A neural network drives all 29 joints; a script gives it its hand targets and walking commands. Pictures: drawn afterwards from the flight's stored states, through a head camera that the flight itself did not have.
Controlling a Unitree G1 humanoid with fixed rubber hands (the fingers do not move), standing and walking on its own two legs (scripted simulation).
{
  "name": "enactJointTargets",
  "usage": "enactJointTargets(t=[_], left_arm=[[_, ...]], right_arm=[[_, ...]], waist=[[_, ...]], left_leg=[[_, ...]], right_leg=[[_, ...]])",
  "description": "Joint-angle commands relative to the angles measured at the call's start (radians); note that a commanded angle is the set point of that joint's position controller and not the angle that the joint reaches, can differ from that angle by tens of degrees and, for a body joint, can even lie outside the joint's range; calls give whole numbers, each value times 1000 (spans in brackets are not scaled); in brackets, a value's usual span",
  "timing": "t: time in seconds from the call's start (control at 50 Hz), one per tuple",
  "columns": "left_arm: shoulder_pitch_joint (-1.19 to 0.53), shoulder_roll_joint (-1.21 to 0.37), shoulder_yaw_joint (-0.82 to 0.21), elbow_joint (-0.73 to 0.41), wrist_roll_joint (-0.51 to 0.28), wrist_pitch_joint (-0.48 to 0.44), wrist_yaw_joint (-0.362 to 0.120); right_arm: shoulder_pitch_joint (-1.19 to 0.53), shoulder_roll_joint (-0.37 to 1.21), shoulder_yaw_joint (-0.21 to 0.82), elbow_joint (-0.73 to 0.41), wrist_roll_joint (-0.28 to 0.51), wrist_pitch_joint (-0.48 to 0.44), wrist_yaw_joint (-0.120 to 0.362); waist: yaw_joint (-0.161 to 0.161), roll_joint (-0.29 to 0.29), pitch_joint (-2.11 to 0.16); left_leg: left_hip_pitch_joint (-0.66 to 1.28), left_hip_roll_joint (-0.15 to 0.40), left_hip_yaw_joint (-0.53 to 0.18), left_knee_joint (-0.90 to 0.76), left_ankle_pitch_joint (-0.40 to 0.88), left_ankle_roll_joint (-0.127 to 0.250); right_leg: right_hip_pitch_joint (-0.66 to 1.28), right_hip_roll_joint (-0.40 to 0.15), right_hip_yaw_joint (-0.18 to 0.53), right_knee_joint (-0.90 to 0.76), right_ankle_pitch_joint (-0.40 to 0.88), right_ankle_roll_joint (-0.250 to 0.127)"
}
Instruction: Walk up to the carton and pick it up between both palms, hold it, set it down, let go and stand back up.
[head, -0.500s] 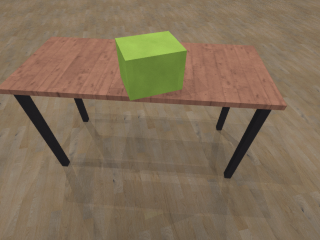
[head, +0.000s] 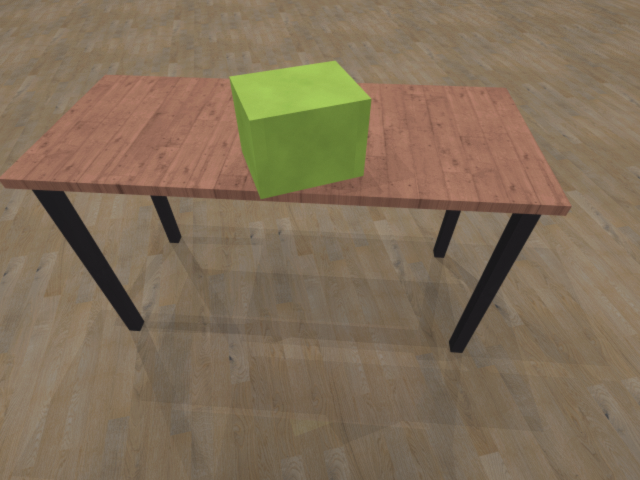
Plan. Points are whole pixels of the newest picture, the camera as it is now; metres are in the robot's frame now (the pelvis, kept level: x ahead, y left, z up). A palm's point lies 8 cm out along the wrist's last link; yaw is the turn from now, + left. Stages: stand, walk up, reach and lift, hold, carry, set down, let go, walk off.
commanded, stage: walk up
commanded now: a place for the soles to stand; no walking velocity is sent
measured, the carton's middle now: (299, 128) +0.82 +0.07 +0.03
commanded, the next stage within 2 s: none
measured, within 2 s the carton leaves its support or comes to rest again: neither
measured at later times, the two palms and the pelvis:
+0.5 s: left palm out of the picture +0.08 +0.33 -0.12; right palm out of the picture +0.11 -0.26 -0.11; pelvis +0.04 +0.03 +0.00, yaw +1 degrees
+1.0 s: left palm (105, 407) +0.28 +0.35 -0.13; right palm (491, 439) +0.24 -0.23 -0.13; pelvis +0.22 +0.05 -0.02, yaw +2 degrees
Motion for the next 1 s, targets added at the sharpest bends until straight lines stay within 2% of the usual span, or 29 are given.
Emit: enactJointTargets(t=[0.0, 0.06, 0.18, 0.2, 0.22, 0.24, 0.26, 0.28, 0.3, 0.36, 0.44, 0.48, 0.5, 0.52, 0.54, 0.56, 0.58, 0.64, 0.7, 0.74, 0.76, 0.8, 0.84, 0.88, 0.9, 0.92, 0.94, 0.96, 0.98], left_arm=[[-53, 210, 69, -64, -43, -38, 15], [-53, 197, 56, -61, -39, -42, 18], [-51, 203, 64, -61, -41, -31, 16], [79, 222, 90, -136, 0, -51, 18], [118, 263, 110, -126, 14, -55, 16], [157, 282, 117, -122, 21, -53, 19], [159, 312, 124, -121, 28, -60, 26], [74, 328, 142, -137, 40, -64, 35], [28, 334, 144, -150, 49, -75, 45], [102, 293, 135, -159, 53, -89, 43], [47, 297, 140, -198, 58, -75, 19], [-77, 276, 127, -227, 47, -67, 12], [-23, 215, 107, -244, 42, -64, 5], [4, 120, 80, -259, 34, -59, 5], [-21, 88, 80, -286, 22, -56, 3], [-26, 139, 99, -317, 19, -44, 4], [5, 205, 118, -335, 23, -45, 5], [72, 222, 124, -285, 12, -55, -10], [12, 188, 113, -295, 28, -58, -5], [-63, 181, 109, -328, 29, -52, -8], [-35, 171, 104, -341, 22, -53, -8], [-78, 161, 95, -346, 25, -64, -6], [-62, 147, 88, -353, 14, -64, -5], [43, 156, 95, -312, 18, -84, 4], [192, 213, 111, -265, 25, -92, 20], [337, 297, 148, -241, 25, -92, 32], [360, 355, 168, -244, 19, -82, 46], [317, 323, 154, -258, 24, -74, 45], [319, 299, 137, -278, 25, -74, 46]], right_arm=[[-39, -212, -47, -55, 24, -29, -17], [-66, -218, -40, -51, 19, -30, -21], [-72, -230, -44, -57, 22, -34, -22], [38, -240, -95, -102, -15, -28, 7], [-21, -237, -98, -141, -32, -18, 19], [-76, -220, -94, -176, -40, -14, 24], [-69, -177, -99, -204, -40, -12, 33], [-48, -207, -124, -223, -54, -1, 38], [15, -232, -135, -212, -59, 3, 45], [7, -201, -129, -243, -70, -24, 57], [61, -207, -118, -280, -49, -24, 64], [237, -205, -132, -225, -46, -37, 54], [358, -256, -150, -177, -56, -51, 37], [374, -348, -174, -185, -69, -55, 21], [347, -341, -170, -214, -71, -51, 10], [272, -330, -152, -265, -72, -51, -4], [235, -316, -153, -292, -64, -55, -4], [214, -319, -159, -311, -45, -72, -10], [296, -287, -139, -320, -39, -80, -16], [345, -279, -134, -329, -43, -72, -22], [333, -284, -138, -340, -47, -71, -28], [368, -263, -138, -351, -38, -61, -32], [317, -278, -130, -363, -36, -46, -32], [272, -254, -120, -371, -25, -27, -28], [236, -213, -108, -388, -13, -29, -20], [260, -147, -92, -406, -16, -41, -15], [269, -130, -76, -428, -1, -39, -14], [228, -214, -99, -410, -18, -23, -26], [154, -241, -103, -420, -33, -23, -32]], waist=[[-6, 45, -120], [-1, -4, -105], [10, 36, -76], [28, 73, -202], [57, 6, -100], [72, -34, -44], [77, -180, 9], [51, -177, 84], [7, -91, 59], [44, -7, -15], [25, -155, -46], [-91, -163, -41], [-103, 45, -112], [-110, 307, -69], [-101, 247, -23], [-53, 147, 88], [-47, 163, 145], [-16, 112, 76], [-44, 86, 5], [-91, 91, 15], [-89, 156, 30], [-113, 182, 54], [-97, 207, 25], [-27, 169, -14], [64, 81, -85], [120, -117, -193], [105, -180, -210], [111, -108, -155], [127, -94, -60]], left_leg=[[91, 132, -143, -206, -53, 35], [80, 123, -146, -204, 15, 34], [38, 142, -176, -229, -60, 32], [32, 101, -168, -165, -541, 90], [-139, 81, -154, -126, -644, 74], [-241, 49, -90, 19, -579, 49], [-317, 17, 49, 312, -378, 4], [-403, 66, 26, 451, -298, -9], [-395, 97, -13, 479, -288, -10], [-407, 106, 21, 296, -294, -12], [-156, 97, 70, 141, -245, -8], [117, 90, 98, -57, -149, 20], [313, 44, 58, -80, -163, 25], [373, 197, -229, -181, -327, 86], [275, 311, -566, -280, -577, 145], [126, 377, -693, -423, -764, 203], [87, 399, -693, -480, -750, 219], [202, 278, -373, -325, -296, 181], [316, 290, -318, -193, 263, 183], [363, 304, -297, -169, 358, 236], [373, 320, -243, -161, 384, 253], [385, 273, -195, -131, 556, 218], [390, 250, -164, -76, 438, 213], [242, 177, -89, 114, 462, 145], [95, 145, -20, 351, 419, 94], [-135, 52, 45, 581, 133, 41], [-290, -59, 10, 617, -368, -6], [-358, -28, -44, 671, -481, 15], [-410, -10, -58, 715, -473, 28]], right_leg=[[68, -144, 139, -181, -19, -44], [84, -137, 121, -168, 46, -47], [68, -117, 111, -132, 6, -49], [129, -129, 131, -96, -392, -98], [122, -154, 222, -139, -550, -123], [116, -237, 366, -231, -655, -172], [99, -393, 521, -409, -768, -235], [80, -476, 561, -443, -709, -275], [136, -483, 540, -423, -587, -310], [323, -406, 376, -328, -358, -259], [153, -302, 217, -265, -374, -189], [-22, -235, 85, -51, -321, -137], [-131, -125, -13, 237, -286, -99], [-350, -26, -53, 506, -329, -64], [-521, 74, 39, 653, -399, -33], [-517, 39, 110, 709, -359, -30], [-498, -16, 136, 733, -300, -33], [-430, -80, 122, 663, -159, -30], [-417, -83, 109, 560, -166, 0], [-429, -84, 99, 479, -206, 13], [-435, -91, 81, 413, -181, 16], [-426, -73, 29, 314, -120, 15], [-326, -52, 14, 164, -113, -6], [-52, -2, -15, -59, 25, -29], [190, -52, 74, -78, 148, -73], [435, -235, 361, -71, 121, -117], [501, -410, 705, -159, 171, -199], [469, -456, 784, -154, 111, -327], [431, -450, 778, -141, 192, -353]])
